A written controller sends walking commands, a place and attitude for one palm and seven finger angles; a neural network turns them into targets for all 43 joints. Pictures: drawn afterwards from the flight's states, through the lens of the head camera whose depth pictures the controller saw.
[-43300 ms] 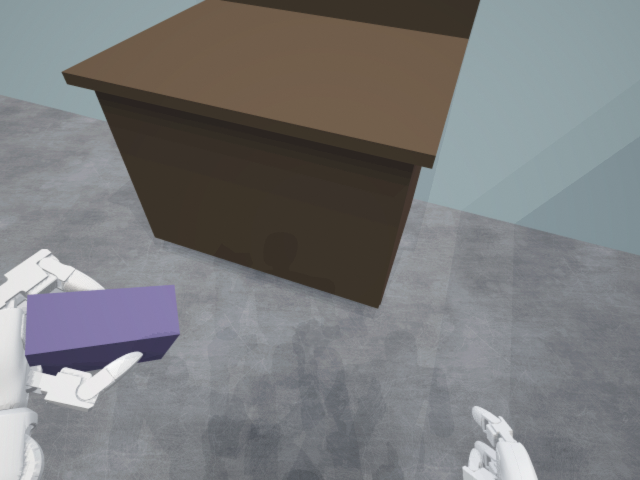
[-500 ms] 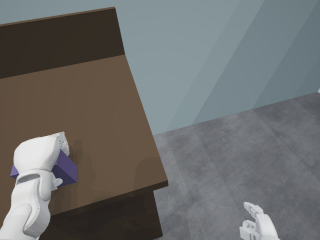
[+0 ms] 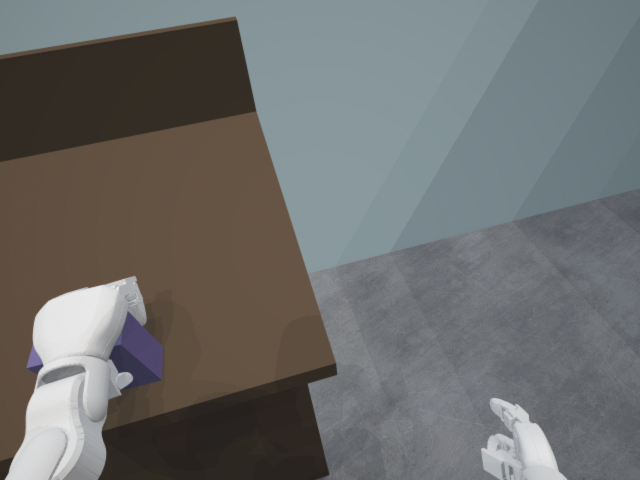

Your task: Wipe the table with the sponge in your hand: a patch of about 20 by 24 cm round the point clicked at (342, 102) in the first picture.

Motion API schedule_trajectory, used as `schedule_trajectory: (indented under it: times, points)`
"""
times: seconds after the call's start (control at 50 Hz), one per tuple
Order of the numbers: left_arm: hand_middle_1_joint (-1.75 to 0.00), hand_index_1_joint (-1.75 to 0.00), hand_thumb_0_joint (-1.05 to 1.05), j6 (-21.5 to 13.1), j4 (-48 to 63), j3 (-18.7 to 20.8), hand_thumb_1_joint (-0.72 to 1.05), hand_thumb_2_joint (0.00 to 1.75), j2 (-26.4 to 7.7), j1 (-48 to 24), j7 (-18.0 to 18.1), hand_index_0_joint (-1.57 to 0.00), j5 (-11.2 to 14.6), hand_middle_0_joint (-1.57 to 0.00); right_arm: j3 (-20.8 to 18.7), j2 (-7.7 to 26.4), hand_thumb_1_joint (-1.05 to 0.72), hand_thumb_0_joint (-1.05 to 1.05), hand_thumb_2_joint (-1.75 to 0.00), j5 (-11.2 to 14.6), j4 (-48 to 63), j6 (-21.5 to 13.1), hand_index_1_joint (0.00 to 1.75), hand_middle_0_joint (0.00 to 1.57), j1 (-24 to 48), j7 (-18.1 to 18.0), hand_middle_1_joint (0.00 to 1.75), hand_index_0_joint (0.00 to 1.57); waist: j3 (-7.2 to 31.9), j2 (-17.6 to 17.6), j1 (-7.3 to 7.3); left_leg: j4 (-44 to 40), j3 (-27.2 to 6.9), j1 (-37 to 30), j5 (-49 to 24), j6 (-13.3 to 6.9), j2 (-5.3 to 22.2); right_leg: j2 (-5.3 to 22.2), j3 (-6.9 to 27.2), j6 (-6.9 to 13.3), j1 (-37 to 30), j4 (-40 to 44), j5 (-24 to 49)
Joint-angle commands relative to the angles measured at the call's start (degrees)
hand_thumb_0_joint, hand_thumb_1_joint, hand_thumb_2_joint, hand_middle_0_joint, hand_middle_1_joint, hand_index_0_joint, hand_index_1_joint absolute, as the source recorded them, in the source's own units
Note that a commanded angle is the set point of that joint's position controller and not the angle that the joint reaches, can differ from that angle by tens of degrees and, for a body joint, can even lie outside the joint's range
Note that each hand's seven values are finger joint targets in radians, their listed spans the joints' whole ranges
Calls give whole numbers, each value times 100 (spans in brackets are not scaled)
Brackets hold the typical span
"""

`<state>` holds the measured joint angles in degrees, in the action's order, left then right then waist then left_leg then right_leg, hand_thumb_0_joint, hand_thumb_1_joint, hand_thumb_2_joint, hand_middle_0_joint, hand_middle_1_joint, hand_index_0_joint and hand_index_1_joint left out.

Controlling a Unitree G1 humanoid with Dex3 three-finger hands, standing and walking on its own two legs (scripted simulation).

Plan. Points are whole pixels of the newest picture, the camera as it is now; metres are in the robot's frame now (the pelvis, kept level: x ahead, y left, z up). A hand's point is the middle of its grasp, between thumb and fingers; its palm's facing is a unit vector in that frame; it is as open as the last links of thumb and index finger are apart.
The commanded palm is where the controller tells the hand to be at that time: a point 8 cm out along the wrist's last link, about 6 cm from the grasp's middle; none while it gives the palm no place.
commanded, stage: slide across to the third lane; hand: left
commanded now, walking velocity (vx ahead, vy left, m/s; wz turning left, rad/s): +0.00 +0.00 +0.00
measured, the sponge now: (110, 362) +0.22 +0.32 +0.04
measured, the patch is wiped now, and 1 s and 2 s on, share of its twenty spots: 0.50 0.60 0.65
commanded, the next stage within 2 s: wipe forward along the third lane in 1.02 s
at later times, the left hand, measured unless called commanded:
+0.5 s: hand (135, 340) +0.23 +0.27 +0.08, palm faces +0.04 -0.03 -1.00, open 9.3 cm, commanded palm +0.20 +0.24 +0.13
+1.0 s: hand (163, 334) +0.24 +0.24 +0.08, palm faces +0.05 -0.04 -1.00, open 9.3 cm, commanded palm +0.21 +0.22 +0.13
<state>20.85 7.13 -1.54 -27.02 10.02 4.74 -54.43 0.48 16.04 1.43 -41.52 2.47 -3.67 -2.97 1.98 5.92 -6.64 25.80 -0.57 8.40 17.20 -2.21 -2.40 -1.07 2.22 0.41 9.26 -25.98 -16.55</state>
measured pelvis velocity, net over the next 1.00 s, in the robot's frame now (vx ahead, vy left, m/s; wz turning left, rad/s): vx -0.02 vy -0.01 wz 0.01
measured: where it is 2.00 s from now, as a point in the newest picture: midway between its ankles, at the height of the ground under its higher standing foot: outside the picture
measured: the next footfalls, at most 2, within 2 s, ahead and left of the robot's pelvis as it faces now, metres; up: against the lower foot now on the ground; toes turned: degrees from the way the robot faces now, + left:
none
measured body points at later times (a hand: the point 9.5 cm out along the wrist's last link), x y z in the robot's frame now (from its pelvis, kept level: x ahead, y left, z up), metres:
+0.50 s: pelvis -0.01 +0.00 +0.00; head -0.02 -0.04 +0.45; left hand +0.22 +0.26 +0.14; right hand +0.23 -0.19 -0.10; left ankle -0.04 +0.10 -0.74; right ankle -0.03 -0.12 -0.74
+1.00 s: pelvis -0.02 -0.01 +0.00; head -0.04 -0.06 +0.45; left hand +0.24 +0.24 +0.14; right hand +0.21 -0.20 -0.10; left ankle -0.04 +0.10 -0.74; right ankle -0.03 -0.12 -0.74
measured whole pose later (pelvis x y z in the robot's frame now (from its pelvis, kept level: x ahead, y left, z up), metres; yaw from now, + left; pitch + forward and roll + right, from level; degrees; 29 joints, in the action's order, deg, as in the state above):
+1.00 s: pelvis -0.02 -0.01 +0.00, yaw +1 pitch -2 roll +0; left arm 27.4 -0.5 -13.9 -21.0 -2.5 4.3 -57.9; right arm 2.6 14.7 2.4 -42.5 3.6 -1.9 -1.9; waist 1.6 6.1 -7.2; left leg 24.3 -1.3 7.3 14.7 -1.6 -2.6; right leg -0.8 1.5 1.0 8.7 -26.0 -15.1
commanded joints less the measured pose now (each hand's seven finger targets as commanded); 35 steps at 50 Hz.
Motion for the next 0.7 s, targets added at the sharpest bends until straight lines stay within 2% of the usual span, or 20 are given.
schedule_trajectory:
  times: [0.0,0.02,0.06,0.08,0.12,0.18,0.24,0.3,0.32,0.36,0.38,0.4,0.42,0.46,0.48,0.52,0.58,0.62,0.66,0.68]
  points:
    - [-160,-160,0,-21,1128,-123,10,130,-351,-483,-95,-120,250,-120,-143,499,-90,0,-90,-14,1055,-310,30,20,1111,-1,30,20,859,-578,-7,-234,-34,-41,-2651,48,78,-99,-82,216,-723,100,2295]
    - [-160,-160,0,-19,1050,-178,10,130,-299,-528,-96,-120,249,-120,-131,498,-90,0,-90,-10,1012,-308,30,20,1093,2,30,20,741,-723,29,-241,-45,-36,-2618,49,79,-122,-105,216,-661,128,2261]
    - [-160,-160,0,10,1037,-297,10,130,-206,-695,-93,-120,194,-120,-127,501,-90,0,-90,-8,1008,-296,30,20,1110,-4,30,20,670,-685,30,-286,-36,-37,-2491,60,87,-125,-150,212,-566,166,2075]
    - [-160,-160,0,34,1059,-242,10,130,-313,-891,-85,-120,145,-120,-115,519,-90,0,-90,-13,1013,-283,30,20,1109,-8,30,20,678,-726,43,-328,-52,-64,-2391,78,99,-148,-92,234,-561,199,1944]
    - [-160,-160,0,51,898,-503,10,130,-47,-1130,-61,-120,82,-120,-98,479,-90,0,-90,-9,976,-284,30,20,1116,-4,30,20,588,-774,72,-367,-65,-29,-2266,81,100,-150,-181,238,-467,218,1731]
    - [-160,-160,0,88,945,-622,10,130,44,-1125,-51,-120,5,-120,-91,473,-90,0,-90,-1,1021,-285,30,20,1180,24,30,20,738,-689,18,-380,-83,-127,-2357,99,98,-167,-117,264,-526,224,1760]
    - [-160,-160,0,132,787,-841,10,130,214,-1446,-67,-120,-15,-120,-83,464,-90,0,-90,-9,962,-289,30,20,1150,29,30,20,678,-830,92,-372,-68,-78,-2205,77,82,-147,-191,251,-481,236,1714]
    - [-160,-160,0,231,698,-817,10,130,99,-1654,-104,-120,-86,-120,-38,445,-90,0,-90,-3,941,-268,30,20,1208,25,30,20,714,-728,86,-411,-35,-67,-2038,78,75,-142,-166,267,-499,261,1576]
    - [-160,-160,0,236,668,-1052,10,130,336,-1722,-134,-120,-65,-120,-24,425,-90,0,-90,1,939,-267,30,20,1216,26,30,20,683,-740,126,-407,-33,-81,-1974,68,49,-145,-188,258,-475,279,1527]
    - [-160,-160,0,237,689,-1152,10,130,393,-1866,-168,-120,-83,-120,-21,436,-90,0,-90,-1,946,-271,30,20,1228,22,30,20,667,-724,126,-418,-42,-90,-1954,58,46,-139,-198,256,-451,288,1531]
    - [-160,-160,0,256,673,-1000,10,130,219,-1877,-171,-120,-101,-120,-21,454,-90,0,-90,8,971,-262,30,20,1240,22,30,20,725,-706,112,-451,-56,-105,-1875,81,75,-169,-124,278,-460,292,1393]
    - [-160,-160,0,262,714,-1206,10,130,401,-2097,-188,-120,-96,-120,3,421,-90,0,-90,11,975,-276,30,20,1257,20,30,20,749,-693,136,-428,-43,-89,-1840,48,54,-135,-200,266,-460,280,1393]
    - [-160,-160,0,257,503,-1128,10,130,346,-2073,-180,-120,-91,-120,-4,422,-90,0,-90,8,912,-280,30,20,1205,12,30,20,665,-838,149,-426,-52,-84,-1826,48,58,-156,-199,271,-416,291,1381]
    - [-160,-160,0,237,454,-1140,10,130,366,-2075,-200,-120,-97,-120,-2,435,-90,0,-90,11,911,-273,30,20,1212,18,30,20,638,-874,125,-454,-55,-36,-1761,63,51,-150,-218,257,-402,300,1349]
    - [-160,-160,0,243,478,-1087,10,130,302,-2037,-196,-120,-119,-120,10,453,-90,0,-90,8,959,-270,30,20,1238,24,30,20,694,-734,90,-472,-47,-67,-1742,78,50,-168,-133,280,-442,314,1298]
    - [-160,-160,0,230,440,-1311,10,130,549,-2160,-194,-120,-90,-120,21,404,-90,0,-90,30,947,-274,30,20,1239,39,30,20,626,-829,131,-465,-59,-29,-1684,55,50,-150,-211,269,-399,296,1253]
    - [-160,-160,0,242,410,-1254,10,130,463,-2299,-161,-120,-138,-120,11,445,-90,0,-90,32,963,-269,30,20,1259,44,30,20,662,-804,107,-495,-61,-34,-1600,81,56,-171,-167,280,-377,317,1132]
    - [-160,-160,0,247,264,-1410,10,130,635,-2452,-140,-120,-139,-120,13,411,-90,0,-90,49,902,-280,30,20,1238,51,30,20,588,-810,158,-482,-57,-6,-1534,70,46,-164,-215,280,-303,312,1081]
    - [-160,-160,0,233,329,-1505,10,130,736,-2396,-112,-120,-156,-120,-9,417,-90,0,-90,56,926,-290,30,20,1241,86,30,20,698,-778,120,-468,-80,-43,-1650,79,42,-168,-231,285,-329,271,1186]
    - [-160,-160,0,262,327,-1431,10,130,661,-2283,-87,-120,-173,-120,-10,430,-90,0,-90,62,962,-287,30,20,1256,114,30,20,744,-685,82,-498,-82,-51,-1627,105,59,-189,-173,309,-377,270,1119]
